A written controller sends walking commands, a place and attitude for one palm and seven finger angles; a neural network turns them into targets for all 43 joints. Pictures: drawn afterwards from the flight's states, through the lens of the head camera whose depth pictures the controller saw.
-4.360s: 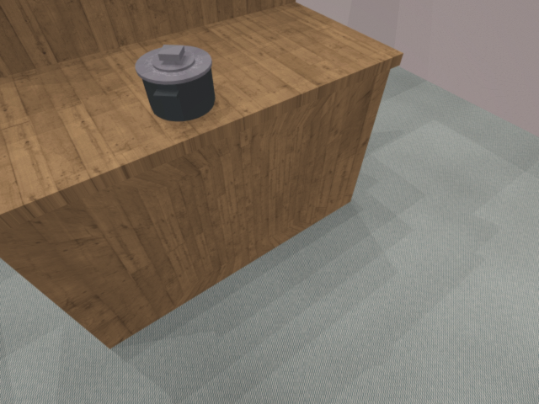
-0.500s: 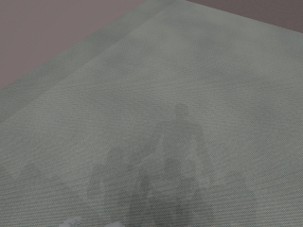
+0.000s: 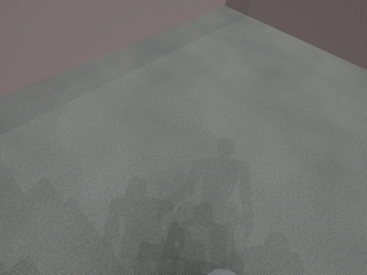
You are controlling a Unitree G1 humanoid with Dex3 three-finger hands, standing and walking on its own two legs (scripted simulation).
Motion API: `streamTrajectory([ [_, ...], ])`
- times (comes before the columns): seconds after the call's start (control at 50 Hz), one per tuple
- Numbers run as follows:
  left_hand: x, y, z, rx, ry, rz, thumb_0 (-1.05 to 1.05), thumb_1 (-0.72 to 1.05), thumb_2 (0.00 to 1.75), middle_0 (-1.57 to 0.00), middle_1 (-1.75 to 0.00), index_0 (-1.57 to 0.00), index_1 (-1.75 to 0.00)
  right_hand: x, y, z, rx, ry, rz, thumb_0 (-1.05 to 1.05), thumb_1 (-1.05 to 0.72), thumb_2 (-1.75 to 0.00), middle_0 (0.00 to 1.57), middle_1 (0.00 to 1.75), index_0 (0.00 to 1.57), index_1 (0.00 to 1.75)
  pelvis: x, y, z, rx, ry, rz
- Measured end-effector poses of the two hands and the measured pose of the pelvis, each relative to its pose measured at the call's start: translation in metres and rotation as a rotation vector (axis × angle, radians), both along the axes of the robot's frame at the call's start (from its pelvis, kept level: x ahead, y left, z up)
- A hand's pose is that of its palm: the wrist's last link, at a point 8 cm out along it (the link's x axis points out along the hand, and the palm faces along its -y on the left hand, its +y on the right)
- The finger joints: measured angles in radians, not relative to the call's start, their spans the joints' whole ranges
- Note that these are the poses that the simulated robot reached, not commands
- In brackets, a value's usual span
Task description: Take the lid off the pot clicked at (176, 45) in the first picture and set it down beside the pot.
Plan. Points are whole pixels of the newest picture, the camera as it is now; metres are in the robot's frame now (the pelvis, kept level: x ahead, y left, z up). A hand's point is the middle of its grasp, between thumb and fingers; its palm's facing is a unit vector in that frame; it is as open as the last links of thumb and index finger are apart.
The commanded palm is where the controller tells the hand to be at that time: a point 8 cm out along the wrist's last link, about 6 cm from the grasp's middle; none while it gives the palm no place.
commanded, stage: turn to face it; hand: left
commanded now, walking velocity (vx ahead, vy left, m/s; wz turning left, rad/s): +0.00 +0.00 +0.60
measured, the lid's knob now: out of the picture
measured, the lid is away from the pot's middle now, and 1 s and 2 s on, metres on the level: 0.00 0.00 0.00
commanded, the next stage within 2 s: none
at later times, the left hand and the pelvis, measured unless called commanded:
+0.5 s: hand out of the picture -0.03 +0.14 -0.15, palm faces +0.34 -0.90 -0.28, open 7.4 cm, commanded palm none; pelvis -0.02 -0.07 +0.00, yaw +20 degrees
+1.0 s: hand out of the picture -0.06 +0.16 -0.15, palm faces +0.61 -0.73 -0.31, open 7.4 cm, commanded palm none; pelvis +0.00 -0.08 -0.01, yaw +38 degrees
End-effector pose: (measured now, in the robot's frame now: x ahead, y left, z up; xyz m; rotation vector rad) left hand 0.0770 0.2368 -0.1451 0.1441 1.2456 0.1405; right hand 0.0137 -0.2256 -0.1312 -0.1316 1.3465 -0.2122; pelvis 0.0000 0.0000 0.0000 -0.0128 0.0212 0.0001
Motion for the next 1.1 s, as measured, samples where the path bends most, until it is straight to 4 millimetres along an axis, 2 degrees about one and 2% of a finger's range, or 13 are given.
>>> streamTrajectory([
  [0.12, -0.02, 0.004, 0.013, 0.055, -0.002, 0.071, 0.0, 0.91, 0.89, -0.2, -0.29, -0.2, -0.29, 0.023, -0.027, 0.001, -0.01, -0.033, 0.069, 0.01, -0.91, -0.89, 0.21, 0.3, 0.21, 0.3, -0.007, -0.015, 0.002, -0.005, 0.009, 0.068],
  [0.24, -0.037, -0.012, 0.022, 0.116, -0.071, 0.14, 0.0, 0.91, 0.89, -0.2, -0.29, -0.2, -0.29, 0.055, -0.073, -0.013, -0.018, -0.071, 0.153, 0.01, -0.91, -0.89, 0.21, 0.3, 0.2, 0.3, -0.014, -0.047, -0.008, 0.016, 0.008, 0.155],
  [0.3, -0.057, -0.025, 0.03, 0.137, -0.079, 0.182, 0.0, 0.91, 0.89, -0.2, -0.29, -0.2, -0.29, 0.077, -0.09, -0.013, -0.026, -0.084, 0.207, 0.01, -0.91, -0.89, 0.21, 0.29, 0.2, 0.3, -0.017, -0.058, -0.006, 0.021, -0.007, 0.204],
  [0.38, -0.087, -0.04, 0.036, 0.135, -0.045, 0.237, 0.0, 0.91, 0.89, -0.2, -0.29, -0.2, -0.29, 0.107, -0.097, -0.003, -0.023, -0.12, 0.282, 0.01, -0.91, -0.9, 0.2, 0.29, 0.2, 0.3, -0.016, -0.067, 0.001, 0.045, -0.019, 0.262],
  [0.44, -0.105, -0.049, 0.034, 0.121, -0.022, 0.277, 0.0, 0.91, 0.89, -0.2, -0.29, -0.2, -0.29, 0.126, -0.092, 0.003, -0.018, -0.135, 0.342, 0.01, -0.91, -0.9, 0.2, 0.29, 0.2, 0.3, -0.016, -0.072, 0.004, 0.063, -0.02, 0.306],
  [0.5, -0.126, -0.056, 0.03, 0.102, 0.001, 0.324, 0.0, 0.9, 0.89, -0.2, -0.3, -0.2, -0.29, 0.146, -0.078, 0.006, -0.012, -0.141, 0.409, 0.01, -0.91, -0.9, 0.2, 0.29, 0.2, 0.3, -0.017, -0.072, 0.004, 0.07, -0.016, 0.347],
  [0.6, -0.168, -0.056, 0.016, 0.069, 0.055, 0.425, 0.0, 0.9, 0.89, -0.2, -0.3, -0.21, -0.3, 0.181, -0.036, 0.009, 0.0, -0.182, 0.536, 0.01, -0.91, -0.9, 0.2, 0.29, 0.2, 0.3, -0.02, -0.064, -0.001, 0.06, -0.004, 0.417],
  [0.66, -0.194, -0.048, 0.0, 0.051, 0.083, 0.492, 0.0, 0.9, 0.89, -0.2, -0.3, -0.21, -0.3, 0.199, -0.006, 0.007, -0.001, -0.242, 0.612, 0.01, -0.91, -0.9, 0.2, 0.29, 0.2, 0.3, -0.023, -0.053, -0.013, 0.037, 0.004, 0.461],
  [0.72, -0.21, -0.041, -0.006, 0.056, 0.119, 0.539, 0.0, 0.9, 0.89, -0.2, -0.3, -0.2, -0.29, 0.204, 0.013, 0.01, 0.009, -0.273, 0.653, 0.01, -0.91, -0.9, 0.2, 0.29, 0.2, 0.3, -0.025, -0.052, -0.014, 0.045, -0.001, 0.49],
  [0.82, -0.204, -0.034, 0.007, 0.08, 0.067, 0.594, 0.0, 0.91, 0.89, -0.2, -0.29, -0.2, -0.29, 0.198, 0.021, 0.01, 0.019, -0.229, 0.695, 0.01, -0.91, -0.89, 0.21, 0.29, 0.2, 0.3, -0.022, -0.054, -0.006, 0.028, -0.005, 0.554],
  [0.92, -0.183, -0.037, 0.021, 0.12, -0.007, 0.617, 0.0, 0.91, 0.89, -0.2, -0.29, -0.2, -0.29, 0.198, 0.013, -0.002, 0.043, -0.172, 0.716, 0.01, -0.9, -0.89, 0.21, 0.3, 0.21, 0.3, -0.012, -0.065, -0.006, 0.03, -0.004, 0.612],
  [1.02, -0.167, -0.055, 0.029, 0.174, -0.07, 0.641, 0.0, 0.91, 0.89, -0.2, -0.29, -0.2, -0.29, 0.213, -0.004, -0.023, 0.06, -0.131, 0.736, 0.01, -0.9, -0.89, 0.21, 0.3, 0.21, 0.3, 0.001, -0.081, -0.013, 0.038, -0.01, 0.687],
  [1.1, -0.172, -0.076, 0.038, 0.17, -0.068, 0.695, 0.0, 0.91, 0.89, -0.2, -0.29, -0.2, -0.29, 0.225, -0.008, -0.018, 0.052, -0.099, 0.785, 0.01, -0.91, -0.89, 0.21, 0.29, 0.2, 0.3, 0.006, -0.087, -0.005, 0.056, -0.012, 0.747],
])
